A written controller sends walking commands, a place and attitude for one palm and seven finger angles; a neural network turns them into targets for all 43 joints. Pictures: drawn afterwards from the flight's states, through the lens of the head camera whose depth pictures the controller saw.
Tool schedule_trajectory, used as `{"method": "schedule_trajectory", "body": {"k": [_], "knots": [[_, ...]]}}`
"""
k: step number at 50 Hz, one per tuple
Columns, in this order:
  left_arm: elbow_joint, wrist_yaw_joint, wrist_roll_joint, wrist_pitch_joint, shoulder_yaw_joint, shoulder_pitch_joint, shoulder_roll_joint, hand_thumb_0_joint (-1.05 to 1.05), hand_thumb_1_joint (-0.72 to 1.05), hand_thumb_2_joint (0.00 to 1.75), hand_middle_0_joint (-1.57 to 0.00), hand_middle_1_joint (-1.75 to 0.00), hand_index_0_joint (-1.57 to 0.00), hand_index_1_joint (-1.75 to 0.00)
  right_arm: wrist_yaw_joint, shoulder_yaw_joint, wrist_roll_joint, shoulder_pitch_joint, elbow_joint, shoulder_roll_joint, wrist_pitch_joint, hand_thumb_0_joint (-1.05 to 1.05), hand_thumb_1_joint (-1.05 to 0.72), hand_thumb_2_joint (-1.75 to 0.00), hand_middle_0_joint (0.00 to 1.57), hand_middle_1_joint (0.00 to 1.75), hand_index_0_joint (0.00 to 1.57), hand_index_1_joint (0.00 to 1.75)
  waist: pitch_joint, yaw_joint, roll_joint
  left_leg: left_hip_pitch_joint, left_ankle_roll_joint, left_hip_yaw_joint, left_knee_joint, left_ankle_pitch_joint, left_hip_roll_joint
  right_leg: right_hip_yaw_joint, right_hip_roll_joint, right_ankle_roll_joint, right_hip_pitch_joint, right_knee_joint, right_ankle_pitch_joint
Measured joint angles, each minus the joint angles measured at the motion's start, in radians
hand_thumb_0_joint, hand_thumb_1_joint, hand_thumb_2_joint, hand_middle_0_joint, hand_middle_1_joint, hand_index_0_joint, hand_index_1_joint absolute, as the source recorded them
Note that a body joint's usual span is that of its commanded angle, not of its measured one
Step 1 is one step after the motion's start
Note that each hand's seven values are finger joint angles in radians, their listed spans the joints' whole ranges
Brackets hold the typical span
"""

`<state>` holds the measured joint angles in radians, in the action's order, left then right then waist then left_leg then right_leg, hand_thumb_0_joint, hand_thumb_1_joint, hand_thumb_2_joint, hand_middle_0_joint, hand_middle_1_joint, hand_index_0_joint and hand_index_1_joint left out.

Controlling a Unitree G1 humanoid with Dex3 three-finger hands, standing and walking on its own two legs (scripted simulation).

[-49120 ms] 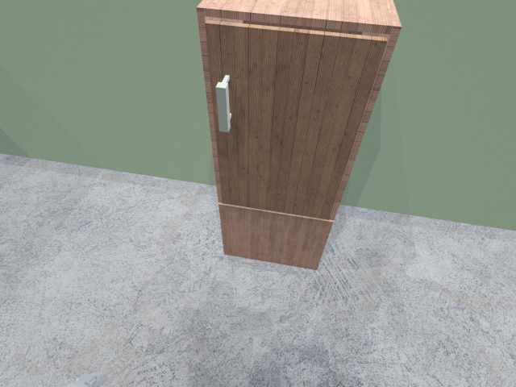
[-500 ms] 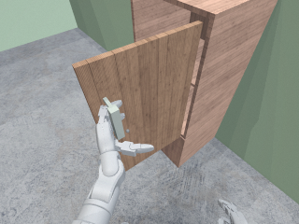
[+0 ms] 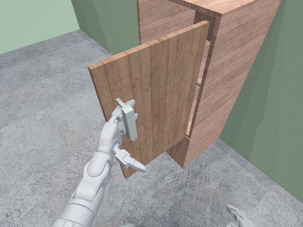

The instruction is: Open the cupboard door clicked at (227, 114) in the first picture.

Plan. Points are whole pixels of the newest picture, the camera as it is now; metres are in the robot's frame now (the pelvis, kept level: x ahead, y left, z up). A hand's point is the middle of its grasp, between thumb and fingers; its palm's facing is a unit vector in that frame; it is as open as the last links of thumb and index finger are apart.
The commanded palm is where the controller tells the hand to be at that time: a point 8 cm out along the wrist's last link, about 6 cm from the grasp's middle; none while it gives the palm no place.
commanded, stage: slide the hand sideways off the handle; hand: left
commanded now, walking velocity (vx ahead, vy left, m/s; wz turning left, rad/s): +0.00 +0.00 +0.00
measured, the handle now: (125, 119) +0.38 +0.09 +0.08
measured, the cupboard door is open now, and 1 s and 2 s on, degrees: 88 89 89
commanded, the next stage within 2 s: draw the hand back to the body in 0.92 s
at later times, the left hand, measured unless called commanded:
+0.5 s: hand (120, 151) +0.29 +0.09 +0.07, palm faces -0.14 -0.99 -0.01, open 16.1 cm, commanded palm +0.27 +0.17 +0.08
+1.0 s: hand (95, 166) +0.25 +0.15 +0.07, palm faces -0.10 -0.99 -0.03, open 16.3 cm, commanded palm +0.23 +0.20 +0.08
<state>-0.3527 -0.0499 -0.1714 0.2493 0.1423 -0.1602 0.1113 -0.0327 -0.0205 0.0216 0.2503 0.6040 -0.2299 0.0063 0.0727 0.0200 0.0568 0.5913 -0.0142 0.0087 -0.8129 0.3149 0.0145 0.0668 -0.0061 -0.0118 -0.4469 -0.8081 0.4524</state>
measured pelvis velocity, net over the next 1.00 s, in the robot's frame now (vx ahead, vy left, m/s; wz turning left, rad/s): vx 0.02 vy -0.03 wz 0.00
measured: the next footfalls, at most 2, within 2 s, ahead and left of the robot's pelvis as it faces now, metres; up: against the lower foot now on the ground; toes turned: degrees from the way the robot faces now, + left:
none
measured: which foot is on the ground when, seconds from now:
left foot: down 0.00-1.00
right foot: down 0.00-1.00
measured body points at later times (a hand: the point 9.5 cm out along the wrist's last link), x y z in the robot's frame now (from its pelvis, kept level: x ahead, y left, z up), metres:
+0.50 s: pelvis +0.02 -0.02 +0.00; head +0.04 -0.03 +0.45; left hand +0.29 +0.15 +0.08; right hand +0.18 -0.25 -0.09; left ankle +0.06 +0.11 -0.70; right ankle -0.02 -0.11 -0.70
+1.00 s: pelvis +0.02 -0.03 -0.01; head +0.04 -0.05 +0.44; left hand +0.25 +0.20 +0.08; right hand +0.19 -0.27 -0.09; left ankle +0.06 +0.11 -0.70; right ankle -0.02 -0.11 -0.70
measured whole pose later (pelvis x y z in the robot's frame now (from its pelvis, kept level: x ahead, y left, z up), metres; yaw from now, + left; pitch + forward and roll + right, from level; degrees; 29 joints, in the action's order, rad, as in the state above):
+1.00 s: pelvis +0.02 -0.03 -0.01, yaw +0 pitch +7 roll +0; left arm -0.04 -0.34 -0.32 0.29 -0.15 0.28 0.24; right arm -0.06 -0.01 0.03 0.24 0.54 -0.26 -0.09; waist 0.09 0.00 0.05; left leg 0.62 0.02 -0.01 -0.85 0.36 0.04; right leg 0.08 0.02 -0.04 -0.48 -0.86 0.50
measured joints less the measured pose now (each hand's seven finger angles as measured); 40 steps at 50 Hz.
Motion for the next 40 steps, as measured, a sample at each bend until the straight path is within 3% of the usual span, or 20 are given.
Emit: {"method": "schedule_trajectory", "body": {"k": [7, 15, 40], "knots": [[0.047, 0.035, 0.042, 0.0, -0.023, 0.043, -0.03, -0.01, -0.51, 0.29, -0.21, -0.34, -0.2, -0.34, 0.033, -0.003, -0.007, 0.0, -0.028, 0.011, -0.018, 0.01, -0.9, -0.9, 0.2, 0.3, 0.2, 0.3, 0.003, 0.001, -0.021, -0.003, 0.0, 0.022, 0.013, -0.005, 0.002, -0.022, -0.001, 0.0, -0.015, -0.008, -0.001], [0.149, -0.008, 0.041, 0.013, -0.057, 0.162, 0.012, -0.01, -0.5, 0.3, -0.19, -0.33, -0.18, -0.31, 0.033, -0.01, -0.007, -0.007, -0.057, 0.02, -0.011, 0.01, -0.9, -0.9, 0.2, 0.3, 0.2, 0.3, 0.001, 0.001, -0.03, -0.019, 0.01, 0.026, 0.014, 0.008, 0.016, -0.028, 0.013, -0.009, -0.002, -0.003, 0.006], [0.325, -0.212, -0.1, 0.036, -0.25, 0.441, 0.104, -0.01, -0.5, 0.3, -0.18, -0.32, -0.18, -0.31, -0.012, 0.009, 0.005, -0.022, -0.078, -0.021, -0.06, 0.01, -0.9, -0.9, 0.2, 0.3, 0.2, 0.3, 0.017, -0.02, -0.011, -0.006, 0.042, -0.012, -0.008, 0.036, 0.022, 0.007, 0.024, -0.037, -0.003, -0.026, 0.049]]}}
